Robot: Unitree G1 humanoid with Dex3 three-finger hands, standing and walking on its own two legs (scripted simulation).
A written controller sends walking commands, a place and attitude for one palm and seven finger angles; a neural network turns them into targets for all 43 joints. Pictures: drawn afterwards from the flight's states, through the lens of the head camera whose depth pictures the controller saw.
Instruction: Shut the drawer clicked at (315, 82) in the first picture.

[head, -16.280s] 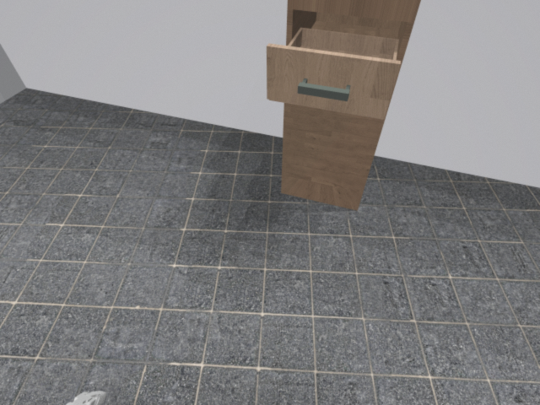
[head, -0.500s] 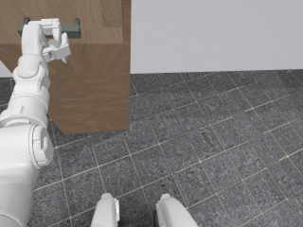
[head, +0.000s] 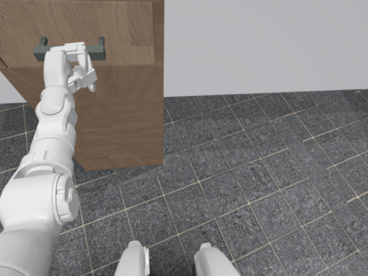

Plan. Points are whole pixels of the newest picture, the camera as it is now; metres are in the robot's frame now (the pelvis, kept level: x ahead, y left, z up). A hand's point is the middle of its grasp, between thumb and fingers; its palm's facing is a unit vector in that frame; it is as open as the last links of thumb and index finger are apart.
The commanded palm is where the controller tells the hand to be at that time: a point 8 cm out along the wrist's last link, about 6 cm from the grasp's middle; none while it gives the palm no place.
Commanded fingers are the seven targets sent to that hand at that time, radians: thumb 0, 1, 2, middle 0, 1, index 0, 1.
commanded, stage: pull the fist back off the drawer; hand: left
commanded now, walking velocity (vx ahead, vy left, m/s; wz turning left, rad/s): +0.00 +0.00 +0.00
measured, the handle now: (72, 47) +0.60 +0.20 +0.10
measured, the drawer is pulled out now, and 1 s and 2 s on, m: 0.00 0.00 0.00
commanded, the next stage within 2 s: draw the hand back to the body in 0.04 s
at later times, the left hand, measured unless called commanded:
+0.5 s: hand (66, 94) +0.43 +0.17 +0.14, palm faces +0.05 -1.00 -0.04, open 3.3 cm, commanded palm +0.39 +0.22 +0.15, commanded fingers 0.00 0.90 0.90 -1.40 -1.60 -1.40 -1.60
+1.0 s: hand (1, 151) +0.30 +0.21 +0.20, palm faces +0.32 -0.90 -0.28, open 3.3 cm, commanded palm +0.25 +0.25 +0.21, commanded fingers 0.00 0.90 0.90 -1.40 -1.60 -1.40 -1.60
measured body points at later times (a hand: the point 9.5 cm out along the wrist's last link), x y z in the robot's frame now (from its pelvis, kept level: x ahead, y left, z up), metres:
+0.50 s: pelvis +0.05 -0.02 +0.04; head +0.09 -0.02 +0.49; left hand +0.42 +0.23 +0.15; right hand +0.15 -0.27 -0.07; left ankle +0.06 +0.12 -0.67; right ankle +0.01 -0.14 -0.67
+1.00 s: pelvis +0.05 -0.02 +0.07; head +0.04 -0.04 +0.52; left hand +0.28 +0.25 +0.21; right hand +0.25 -0.23 -0.01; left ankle +0.06 +0.12 -0.67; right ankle +0.01 -0.14 -0.67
